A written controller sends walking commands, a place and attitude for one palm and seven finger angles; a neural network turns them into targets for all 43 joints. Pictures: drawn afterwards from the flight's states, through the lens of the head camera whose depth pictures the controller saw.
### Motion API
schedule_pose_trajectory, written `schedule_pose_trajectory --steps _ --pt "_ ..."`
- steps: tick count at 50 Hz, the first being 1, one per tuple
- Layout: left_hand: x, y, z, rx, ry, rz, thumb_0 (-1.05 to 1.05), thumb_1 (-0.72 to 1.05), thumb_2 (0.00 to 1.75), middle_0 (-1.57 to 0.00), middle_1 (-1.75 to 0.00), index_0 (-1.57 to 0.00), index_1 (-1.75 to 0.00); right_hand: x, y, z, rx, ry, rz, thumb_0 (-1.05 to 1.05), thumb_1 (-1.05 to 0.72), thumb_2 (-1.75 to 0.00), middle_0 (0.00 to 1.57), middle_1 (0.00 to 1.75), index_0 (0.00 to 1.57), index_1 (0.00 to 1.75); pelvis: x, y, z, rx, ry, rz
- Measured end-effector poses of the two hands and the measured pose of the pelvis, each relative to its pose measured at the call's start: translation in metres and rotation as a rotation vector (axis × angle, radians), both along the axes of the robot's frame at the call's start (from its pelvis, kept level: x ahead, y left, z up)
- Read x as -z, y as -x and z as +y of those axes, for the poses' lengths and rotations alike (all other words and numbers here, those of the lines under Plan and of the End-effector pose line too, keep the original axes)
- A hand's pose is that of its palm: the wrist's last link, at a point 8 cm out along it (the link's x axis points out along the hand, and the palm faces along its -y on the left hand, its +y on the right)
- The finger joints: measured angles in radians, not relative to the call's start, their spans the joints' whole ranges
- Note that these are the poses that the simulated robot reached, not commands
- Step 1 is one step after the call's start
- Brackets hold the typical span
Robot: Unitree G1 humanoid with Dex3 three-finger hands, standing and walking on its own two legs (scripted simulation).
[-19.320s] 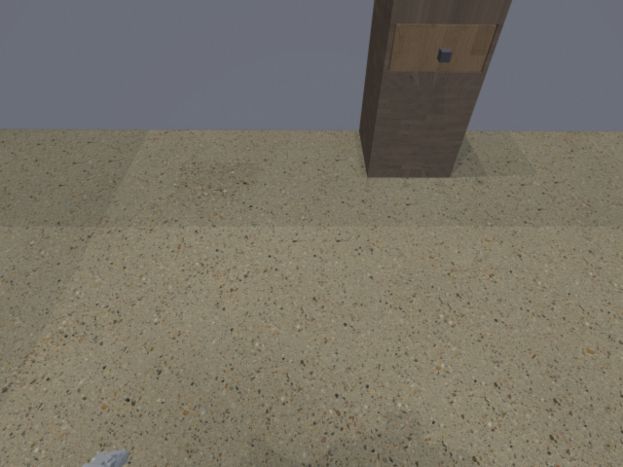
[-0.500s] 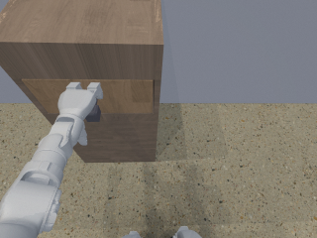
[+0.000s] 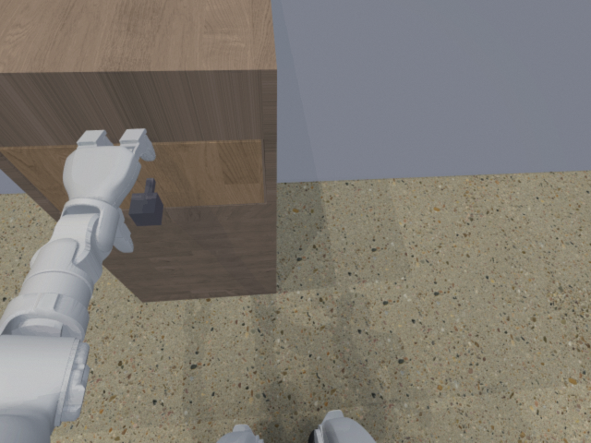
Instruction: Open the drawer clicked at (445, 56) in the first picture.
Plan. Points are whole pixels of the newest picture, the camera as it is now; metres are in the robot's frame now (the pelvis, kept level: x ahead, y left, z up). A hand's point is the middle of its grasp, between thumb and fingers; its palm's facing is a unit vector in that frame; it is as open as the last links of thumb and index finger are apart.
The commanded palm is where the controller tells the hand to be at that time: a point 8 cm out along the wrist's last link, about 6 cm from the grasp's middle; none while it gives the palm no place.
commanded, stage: move the hooked fingers above the handle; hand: left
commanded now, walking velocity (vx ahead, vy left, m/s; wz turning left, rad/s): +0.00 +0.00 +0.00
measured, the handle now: (148, 199) +0.51 +0.23 -0.06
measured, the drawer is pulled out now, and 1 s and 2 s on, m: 0.00 0.00 0.00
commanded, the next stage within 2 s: lower the fingers behind the handle in 1.64 s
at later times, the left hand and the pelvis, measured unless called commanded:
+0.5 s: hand (131, 188) +0.47 +0.23 +0.02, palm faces +0.08 +0.00 -1.00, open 13.6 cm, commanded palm +0.44 +0.25 +0.06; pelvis +0.00 +0.01 +0.00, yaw +0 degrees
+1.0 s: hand (127, 195) +0.47 +0.24 +0.00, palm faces +0.05 -0.03 -1.00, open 13.6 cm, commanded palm +0.45 +0.25 +0.06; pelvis -0.01 +0.01 -0.01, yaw +0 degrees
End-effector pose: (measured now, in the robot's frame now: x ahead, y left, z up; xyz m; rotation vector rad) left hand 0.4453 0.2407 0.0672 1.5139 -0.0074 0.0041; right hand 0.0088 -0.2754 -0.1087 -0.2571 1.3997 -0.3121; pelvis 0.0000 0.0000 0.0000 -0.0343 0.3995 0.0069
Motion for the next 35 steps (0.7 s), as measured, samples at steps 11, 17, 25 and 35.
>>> schedule_pose_trajectory --steps 11,17,25,35 --pt "0.029 0.028 0.03 -0.138 -0.047 0.205 0.0 -0.48 0.3 -0.31 -1.2 -0.32 -1.2 0.002 -0.028 0.011 -0.037 -0.04 -0.038 0.0 -0.91 -0.9 0.2 0.3 0.2 0.3 -0.007 0.0 0.004 -0.016 0.002 -0.019" --pt "0.005 0.008 -0.01 0.089 0.016 0.033 0.0 -0.48 0.3 -0.32 -1.2 -0.33 -1.2 -0.001 -0.043 0.012 -0.07 0.004 -0.082 0.0 -0.91 -0.9 0.21 0.3 0.2 0.3 -0.001 -0.002 0.005 -0.041 0.012 -0.008" --pt "0.0 -0.002 -0.016 -0.046 -0.057 -0.067 0.0 -0.48 0.3 -0.41 -1.28 -0.34 -1.26 0.015 -0.039 0.02 -0.06 -0.075 -0.071 0.0 -0.91 -0.9 0.2 0.3 0.2 0.3 0.004 0.004 0.008 -0.005 0.003 0.0" --pt "0.014 0.013 0.031 -0.16 -0.067 0.222 0.0 -0.48 0.3 -0.34 -1.22 -0.33 -1.22 0.0 -0.006 0.02 -0.001 -0.043 -0.034 0.0 -0.91 -0.9 0.21 0.3 0.2 0.3 -0.008 0.009 0.001 -0.006 -0.006 -0.025"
